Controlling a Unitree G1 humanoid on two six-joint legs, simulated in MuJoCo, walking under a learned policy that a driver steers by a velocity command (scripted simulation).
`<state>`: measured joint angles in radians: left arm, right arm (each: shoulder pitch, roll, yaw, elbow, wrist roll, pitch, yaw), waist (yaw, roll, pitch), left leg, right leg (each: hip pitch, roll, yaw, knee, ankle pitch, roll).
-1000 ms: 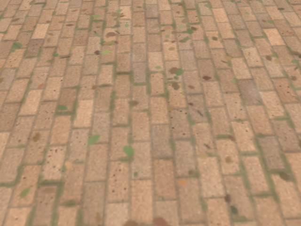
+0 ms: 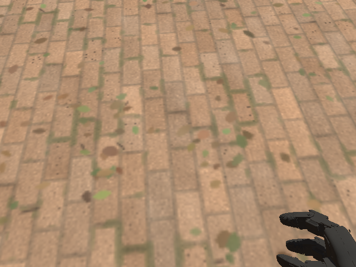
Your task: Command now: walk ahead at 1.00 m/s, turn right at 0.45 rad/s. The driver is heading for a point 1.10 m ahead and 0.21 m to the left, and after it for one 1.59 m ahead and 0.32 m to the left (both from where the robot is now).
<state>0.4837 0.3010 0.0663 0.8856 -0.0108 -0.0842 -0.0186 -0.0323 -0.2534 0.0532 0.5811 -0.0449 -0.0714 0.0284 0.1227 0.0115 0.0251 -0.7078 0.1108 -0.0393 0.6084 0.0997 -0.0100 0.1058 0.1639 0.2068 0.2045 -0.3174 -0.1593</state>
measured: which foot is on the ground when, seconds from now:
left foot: up 0.00-0.08, down 0.10-0.50, up 0.52-0.88, down 0.90-1.00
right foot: down 0.00-0.08, up 0.10-0.46, down 0.48-0.90, up 0.92-1.00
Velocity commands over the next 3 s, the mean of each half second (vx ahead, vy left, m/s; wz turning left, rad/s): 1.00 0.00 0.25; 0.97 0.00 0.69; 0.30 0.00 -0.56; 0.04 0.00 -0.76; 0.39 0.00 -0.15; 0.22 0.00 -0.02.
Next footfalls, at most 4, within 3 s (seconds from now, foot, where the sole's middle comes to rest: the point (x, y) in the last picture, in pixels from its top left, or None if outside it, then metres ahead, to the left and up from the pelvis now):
0.10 left None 0.31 0.15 -0.77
0.48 right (230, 214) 0.68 -0.08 -0.77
0.90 left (157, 142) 1.00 0.27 -0.77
1.32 right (159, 92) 1.33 0.31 -0.77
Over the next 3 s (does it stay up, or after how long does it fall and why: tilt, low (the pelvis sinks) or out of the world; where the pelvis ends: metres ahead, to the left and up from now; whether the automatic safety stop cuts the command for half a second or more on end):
stays up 1.53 0.29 0.00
